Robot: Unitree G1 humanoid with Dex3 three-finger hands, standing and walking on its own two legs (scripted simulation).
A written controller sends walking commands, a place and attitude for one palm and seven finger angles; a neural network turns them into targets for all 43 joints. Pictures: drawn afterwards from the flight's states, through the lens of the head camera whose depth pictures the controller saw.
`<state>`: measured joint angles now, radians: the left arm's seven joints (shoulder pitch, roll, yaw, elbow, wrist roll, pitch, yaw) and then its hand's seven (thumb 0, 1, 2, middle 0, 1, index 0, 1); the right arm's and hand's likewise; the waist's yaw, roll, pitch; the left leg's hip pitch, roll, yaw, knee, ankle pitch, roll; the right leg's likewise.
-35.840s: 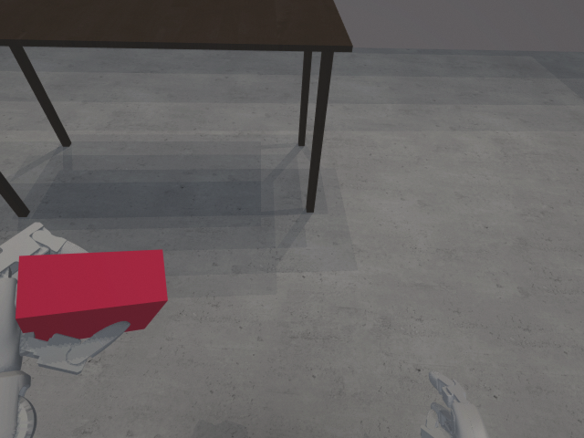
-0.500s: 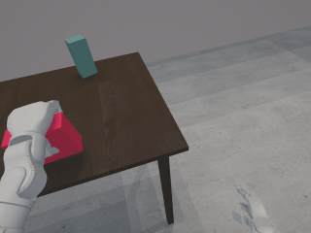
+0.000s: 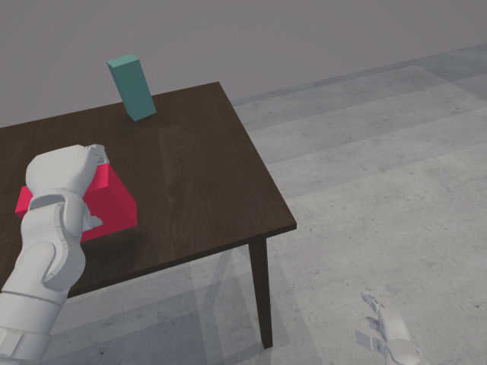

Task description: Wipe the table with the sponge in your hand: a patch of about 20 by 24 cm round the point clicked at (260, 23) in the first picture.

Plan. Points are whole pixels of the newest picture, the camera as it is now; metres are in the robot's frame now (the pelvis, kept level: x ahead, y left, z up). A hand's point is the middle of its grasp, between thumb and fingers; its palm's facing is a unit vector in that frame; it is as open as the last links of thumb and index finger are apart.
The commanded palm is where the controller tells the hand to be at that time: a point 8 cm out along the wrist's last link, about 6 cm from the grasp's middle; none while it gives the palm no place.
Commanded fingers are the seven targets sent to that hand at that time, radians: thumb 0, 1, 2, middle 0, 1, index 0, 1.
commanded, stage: move the sponge above the wiping area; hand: left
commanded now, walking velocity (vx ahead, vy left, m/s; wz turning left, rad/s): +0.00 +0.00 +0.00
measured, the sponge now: (89, 213) +0.29 +0.32 +0.12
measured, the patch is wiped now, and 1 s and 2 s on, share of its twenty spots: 0.00 0.00 0.00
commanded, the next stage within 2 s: none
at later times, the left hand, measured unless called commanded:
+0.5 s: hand (73, 191) +0.29 +0.32 +0.17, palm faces +0.13 +0.00 -0.99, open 9.6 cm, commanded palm +0.25 +0.32 +0.24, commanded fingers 0.00 0.10 1.30 -1.20 -1.60 -1.20 -1.60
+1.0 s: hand (72, 184) +0.29 +0.32 +0.18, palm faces +0.18 +0.00 -0.98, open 9.6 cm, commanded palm +0.25 +0.32 +0.24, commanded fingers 0.00 0.10 1.30 -1.20 -1.60 -1.20 -1.60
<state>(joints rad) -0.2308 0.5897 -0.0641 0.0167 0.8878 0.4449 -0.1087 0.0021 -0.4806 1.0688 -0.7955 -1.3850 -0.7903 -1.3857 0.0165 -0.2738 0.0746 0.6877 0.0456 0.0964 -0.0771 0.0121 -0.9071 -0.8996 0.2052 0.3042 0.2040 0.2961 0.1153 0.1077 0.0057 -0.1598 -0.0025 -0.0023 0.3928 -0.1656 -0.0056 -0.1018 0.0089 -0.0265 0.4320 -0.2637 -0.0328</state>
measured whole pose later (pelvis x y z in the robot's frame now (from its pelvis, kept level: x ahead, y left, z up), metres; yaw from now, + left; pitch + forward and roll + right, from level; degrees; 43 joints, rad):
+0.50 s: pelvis +0.00 +0.00 +0.00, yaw +0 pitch -4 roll +1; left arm -0.21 0.62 -0.01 0.03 0.87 0.41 -0.10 0.00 -0.48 1.07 -0.80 -1.39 -0.79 -1.39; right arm 0.02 -0.28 0.06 0.69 0.05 0.09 -0.08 0.01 -0.91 -0.90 0.20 0.30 0.20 0.30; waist 0.12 0.11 0.01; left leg -0.16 0.00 0.00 0.40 -0.18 -0.01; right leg -0.10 0.01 -0.03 0.43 -0.27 -0.03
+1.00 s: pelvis +0.01 +0.00 +0.00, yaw +0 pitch -4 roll +1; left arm -0.22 0.61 -0.03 -0.02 0.87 0.47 -0.09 0.00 -0.48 1.07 -0.80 -1.39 -0.79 -1.39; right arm 0.00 -0.27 0.08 0.69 0.05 0.11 -0.06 0.01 -0.91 -0.90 0.20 0.30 0.20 0.30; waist 0.13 0.11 0.00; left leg -0.15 0.00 0.00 0.39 -0.18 0.00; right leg -0.09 0.01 -0.02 0.42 -0.27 -0.03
